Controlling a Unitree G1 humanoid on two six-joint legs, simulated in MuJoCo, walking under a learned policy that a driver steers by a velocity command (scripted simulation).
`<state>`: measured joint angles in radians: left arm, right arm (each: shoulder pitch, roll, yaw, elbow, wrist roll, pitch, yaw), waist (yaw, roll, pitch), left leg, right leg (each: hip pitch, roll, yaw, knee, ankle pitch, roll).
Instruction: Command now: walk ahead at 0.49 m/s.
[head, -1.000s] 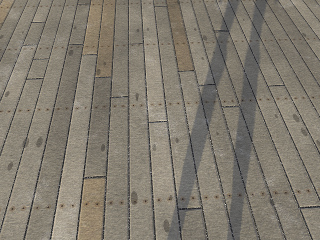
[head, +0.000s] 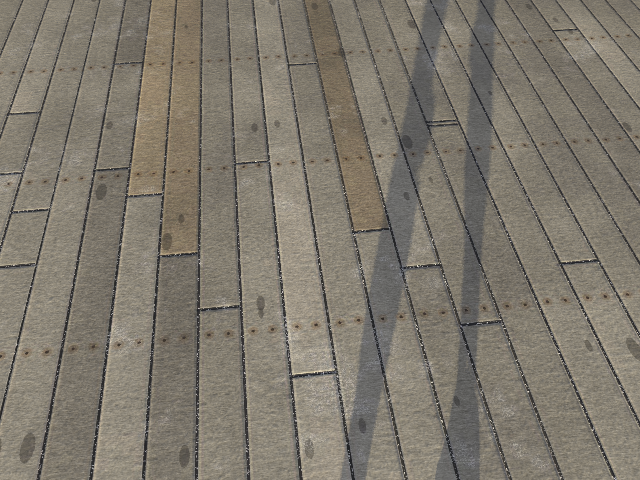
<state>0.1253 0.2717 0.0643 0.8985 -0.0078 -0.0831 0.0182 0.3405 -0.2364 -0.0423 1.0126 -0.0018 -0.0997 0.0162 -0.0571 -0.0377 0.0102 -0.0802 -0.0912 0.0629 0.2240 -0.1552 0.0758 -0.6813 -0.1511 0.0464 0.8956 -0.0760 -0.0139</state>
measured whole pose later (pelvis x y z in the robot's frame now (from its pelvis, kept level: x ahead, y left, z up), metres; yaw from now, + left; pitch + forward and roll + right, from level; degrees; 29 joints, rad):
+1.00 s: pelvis +0.51 +0.00 -0.01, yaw +15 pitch +3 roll -1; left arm 0.11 0.30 0.06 0.81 0.01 -0.04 0.05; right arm 0.15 -0.28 -0.07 0.76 -0.01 -0.03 0.01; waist -0.02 -0.02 0.07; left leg -0.42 -0.10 -0.04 0.45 -0.08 0.09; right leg -0.58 -0.03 0.07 1.12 -0.44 0.05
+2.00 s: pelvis +0.55 +0.00 -0.01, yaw +40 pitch +0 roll +0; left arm 0.20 0.30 0.07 0.80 0.00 0.03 0.03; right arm 0.12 -0.22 -0.03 0.70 -0.01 0.01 -0.01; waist 0.02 -0.04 0.03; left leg -0.24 -0.05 -0.01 0.47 -0.23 0.04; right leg -0.34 -0.07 0.02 0.74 -0.41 0.08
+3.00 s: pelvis +0.85 +0.19 +0.00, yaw +40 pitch +1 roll -1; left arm 0.22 0.26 0.04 0.82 0.02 -0.09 -0.04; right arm 0.20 -0.30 -0.06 0.79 0.00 -0.04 -0.03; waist 0.02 0.04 0.07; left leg -0.56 0.08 -0.05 1.00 -0.32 -0.03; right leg -0.25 0.06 -0.07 0.35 -0.11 -0.07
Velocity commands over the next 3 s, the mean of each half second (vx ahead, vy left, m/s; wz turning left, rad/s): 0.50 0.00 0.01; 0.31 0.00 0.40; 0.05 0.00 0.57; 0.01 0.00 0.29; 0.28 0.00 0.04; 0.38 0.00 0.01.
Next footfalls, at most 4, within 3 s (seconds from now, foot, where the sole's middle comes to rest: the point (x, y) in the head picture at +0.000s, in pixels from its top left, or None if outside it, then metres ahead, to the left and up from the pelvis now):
0.24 right None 0.34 -0.15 -0.78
0.80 left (276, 433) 0.62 0.09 -0.78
1.30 right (363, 395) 0.69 -0.11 -0.78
1.72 left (252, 469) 0.54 0.13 -0.78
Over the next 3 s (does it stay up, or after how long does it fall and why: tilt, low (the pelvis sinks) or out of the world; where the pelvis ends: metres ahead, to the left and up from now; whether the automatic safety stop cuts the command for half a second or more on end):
stays up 0.85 0.19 0.00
